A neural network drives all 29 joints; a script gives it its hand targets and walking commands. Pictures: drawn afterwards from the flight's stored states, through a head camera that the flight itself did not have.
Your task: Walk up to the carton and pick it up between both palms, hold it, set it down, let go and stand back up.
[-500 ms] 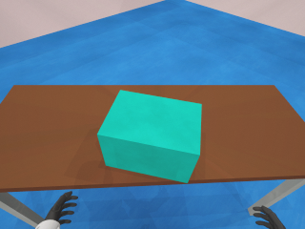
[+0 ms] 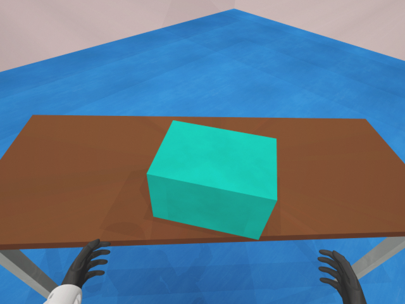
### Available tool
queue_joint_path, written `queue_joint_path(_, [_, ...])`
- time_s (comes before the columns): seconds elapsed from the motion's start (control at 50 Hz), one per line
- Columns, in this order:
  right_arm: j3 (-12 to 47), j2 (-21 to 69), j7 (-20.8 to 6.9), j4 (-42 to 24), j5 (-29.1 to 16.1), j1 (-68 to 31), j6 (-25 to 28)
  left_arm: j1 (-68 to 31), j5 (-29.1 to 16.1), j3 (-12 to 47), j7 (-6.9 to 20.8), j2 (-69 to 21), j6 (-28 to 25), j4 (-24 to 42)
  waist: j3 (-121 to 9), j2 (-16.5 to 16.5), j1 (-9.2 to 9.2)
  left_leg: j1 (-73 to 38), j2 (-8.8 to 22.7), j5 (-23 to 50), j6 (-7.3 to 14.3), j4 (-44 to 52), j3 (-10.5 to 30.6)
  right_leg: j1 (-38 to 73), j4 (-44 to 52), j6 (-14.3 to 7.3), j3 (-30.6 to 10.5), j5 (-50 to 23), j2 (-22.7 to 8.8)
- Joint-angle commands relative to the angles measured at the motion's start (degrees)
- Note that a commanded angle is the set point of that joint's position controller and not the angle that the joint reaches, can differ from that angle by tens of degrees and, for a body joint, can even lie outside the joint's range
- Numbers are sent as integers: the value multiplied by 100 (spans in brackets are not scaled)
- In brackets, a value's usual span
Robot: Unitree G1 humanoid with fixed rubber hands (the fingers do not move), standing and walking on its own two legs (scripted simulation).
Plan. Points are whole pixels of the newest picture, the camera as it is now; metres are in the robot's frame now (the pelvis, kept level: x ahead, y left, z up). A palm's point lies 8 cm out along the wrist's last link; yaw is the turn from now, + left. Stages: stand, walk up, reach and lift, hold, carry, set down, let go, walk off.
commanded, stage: reach and lift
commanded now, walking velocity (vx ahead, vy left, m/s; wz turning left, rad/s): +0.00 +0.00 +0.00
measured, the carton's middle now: (214, 178) +0.45 -0.02 -0.04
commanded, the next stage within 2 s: none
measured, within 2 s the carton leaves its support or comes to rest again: neither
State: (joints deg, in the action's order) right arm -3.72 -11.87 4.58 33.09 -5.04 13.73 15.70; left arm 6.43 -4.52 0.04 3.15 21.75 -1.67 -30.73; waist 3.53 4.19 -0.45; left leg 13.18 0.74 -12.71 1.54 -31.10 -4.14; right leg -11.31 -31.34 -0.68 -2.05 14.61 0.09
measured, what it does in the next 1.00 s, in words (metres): stands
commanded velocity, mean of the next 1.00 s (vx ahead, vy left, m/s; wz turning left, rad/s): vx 0.00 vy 0.00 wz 0.00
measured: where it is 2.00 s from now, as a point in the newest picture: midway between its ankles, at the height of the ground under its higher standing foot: outside the picture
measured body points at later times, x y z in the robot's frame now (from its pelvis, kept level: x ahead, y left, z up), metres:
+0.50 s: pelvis +0.03 -0.01 +0.00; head +0.04 +0.00 +0.45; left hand +0.24 +0.27 -0.02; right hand +0.22 -0.23 -0.03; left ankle +0.05 +0.10 -0.73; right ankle +0.03 -0.13 -0.73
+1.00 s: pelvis +0.04 -0.01 +0.00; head +0.04 +0.00 +0.45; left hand +0.30 +0.27 +0.02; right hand +0.28 -0.23 +0.00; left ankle +0.05 +0.10 -0.73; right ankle +0.03 -0.13 -0.73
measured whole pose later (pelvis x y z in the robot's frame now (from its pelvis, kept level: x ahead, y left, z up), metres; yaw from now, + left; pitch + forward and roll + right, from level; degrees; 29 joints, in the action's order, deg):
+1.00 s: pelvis +0.04 -0.01 +0.00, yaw +0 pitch -3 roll +0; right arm 1.1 -6.9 12.0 26.0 -12.1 4.1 13.0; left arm 1.6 -20.2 0.1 10.0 27.9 -14.3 -30.5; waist 2.2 2.3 1.0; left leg 12.3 0.7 -15.0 0.8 -29.9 -4.1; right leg -10.4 -30.6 -0.1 -2.0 17.7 0.1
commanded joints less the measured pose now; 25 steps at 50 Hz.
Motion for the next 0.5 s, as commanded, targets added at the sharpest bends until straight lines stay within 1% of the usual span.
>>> queue_joint_path(0.0, [-489,-351,-4,-1138,-295,-835,264,-455,-663,61,14,706,-833,766,-367,-1263,42,911,489,-2071,41,1709,516,1486,271,-15,197,70,405])
queue_joint_path(0.02, [-467,-283,39,-1265,-292,-848,286,-441,-803,47,75,743,-952,732,-369,-1070,16,875,416,-1852,43,1628,430,1439,343,-5,203,107,371])
queue_joint_path(0.04, [-468,-200,72,-1291,-269,-830,302,-462,-938,64,132,796,-1023,612,-458,-818,109,542,321,-1583,28,1476,402,1186,488,-41,172,164,314])
queue_joint_path(0.06, [-361,-18,138,-1408,-332,-847,316,-493,-1137,87,243,893,-1152,619,-448,-578,89,207,179,-1202,-9,1273,249,908,714,-62,74,325,170])
queue_joint_path(0.08, [-310,121,186,-1518,-353,-789,353,-506,-1284,48,350,1012,-1267,493,-447,-234,100,-116,51,-988,-16,1106,200,584,900,-88,11,550,72])
queue_joint_path(0.1, [-235,208,215,-1571,-388,-740,342,-520,-1412,20,396,1050,-1347,440,-482,-182,82,-343,-20,-842,-62,1001,176,334,1012,-114,-14,644,1])
queue_joint_path(0.12, [-166,296,302,-1640,-400,-694,341,-507,-1490,18,479,1162,-1385,396,-335,-42,105,-605,-58,-729,-61,917,150,26,1088,-67,-10,698,-27])
queue_joint_path(0.14, [-49,364,363,-1633,-408,-616,347,-509,-1525,-69,541,1255,-1450,253,-308,-52,31,-620,-83,-584,-46,858,121,-62,1110,-63,-31,675,-34])
queue_joint_path(0.16, [108,405,425,-1662,-465,-505,363,-460,-1497,-144,604,1393,-1489,275,-310,-110,-25,-675,-95,-450,-51,794,148,-68,1125,-45,-73,545,-60])
queue_joint_path(0.18, [268,470,471,-1635,-483,-281,394,-325,-1448,-246,677,1435,-1542,98,-221,-102,-83,-689,-107,-349,-46,730,138,-63,1157,-38,-106,484,-85])
queue_joint_path(0.2, [372,481,522,-1662,-504,-353,413,-333,-1431,-310,717,1489,-1572,91,-251,-165,-175,-642,-112,-252,-57,686,140,-59,1134,-40,-138,440,-100])
queue_joint_path(0.22, [406,504,557,-1741,-538,-226,460,-301,-1436,-353,760,1611,-1612,189,-348,-189,-160,-725,-101,-142,-66,623,164,-11,1112,-29,-156,278,-106])
queue_joint_path(0.26, [532,570,633,-1734,-562,-64,590,-192,-1401,-425,818,1616,-1659,298,-363,-280,-228,-808,-76,148,-117,562,231,48,1089,-27,-123,0,-87])
queue_joint_path(0.3, [502,602,663,-1884,-564,-82,727,-182,-1493,-376,838,1648,-1760,500,-469,-264,-196,-956,-52,214,-150,521,250,-78,1087,-45,-110,21,-65])
queue_joint_path(0.32, [566,646,695,-2055,-594,-59,798,-127,-1566,-351,846,1694,-1793,589,-557,-225,-168,-997,-39,360,-143,446,275,-25,1071,-37,-97,-193,-52])
queue_joint_path(0.34, [607,664,724,-2126,-626,47,880,7,-1598,-321,846,1648,-1854,748,-715,-253,-161,-1069,-53,692,-186,397,270,44,1027,-29,-75,-515,-33])
queue_joint_path(0.36, [604,647,735,-2113,-595,138,956,63,-1564,-344,879,1648,-1880,710,-620,-253,-159,-1123,-43,786,-189,353,286,3,1027,-30,-83,-636,-33])
queue_joint_path(0.38, [642,655,764,-2114,-607,148,1029,30,-1607,-294,897,1669,-1916,847,-695,-342,-100,-1243,-31,957,-230,303,313,-27,1030,-51,-76,-755,-19])
queue_joint_path(0.4, [599,607,768,-2076,-627,128,1070,-5,-1611,-287,878,1707,-1963,1017,-822,-458,-99,-1301,-42,1070,-260,259,286,-16,1007,-58,-64,-816,-7])
queue_joint_path(0.42, [550,562,785,-2004,-626,76,1087,-50,-1656,-282,888,1708,-1964,1052,-695,-490,-95,-1364,-1,1019,-278,280,319,-132,1049,-75,-33,-624,8])
queue_joint_path(0.44, [583,555,803,-2037,-633,91,1080,-83,-1687,-265,914,1787,-1969,1151,-721,-508,-48,-1354,9,1063,-274,258,355,-129,1048,-75,-38,-738,9])
queue_joint_path(0.46, [596,562,808,-2024,-653,64,1085,-68,-1703,-254,900,1783,-1978,1265,-740,-583,-68,-1374,11,1186,-308,248,358,-54,1034,-107,-22,-741,36])
queue_joint_path(0.48, [505,499,798,-2024,-682,21,1115,-49,-1710,-230,899,1757,-1983,1343,-791,-652,-50,-1372,17,1241,-328,249,367,-91,1018,-132,-12,-782,46])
